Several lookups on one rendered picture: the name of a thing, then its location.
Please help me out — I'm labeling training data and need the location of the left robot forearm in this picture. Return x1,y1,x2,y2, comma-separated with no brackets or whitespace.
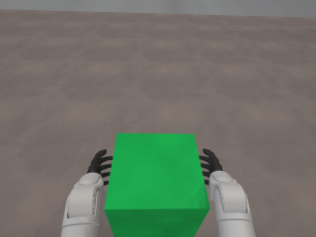
60,172,105,237

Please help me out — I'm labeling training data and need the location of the carton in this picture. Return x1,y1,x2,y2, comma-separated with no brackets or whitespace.
104,133,210,237

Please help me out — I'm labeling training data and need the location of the right robot forearm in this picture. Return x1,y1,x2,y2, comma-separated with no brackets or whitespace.
208,170,256,237

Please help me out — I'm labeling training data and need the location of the robot right hand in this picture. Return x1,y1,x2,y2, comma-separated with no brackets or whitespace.
198,148,223,185

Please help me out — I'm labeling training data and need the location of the robot left hand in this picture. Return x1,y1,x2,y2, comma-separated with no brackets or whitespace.
87,149,114,186

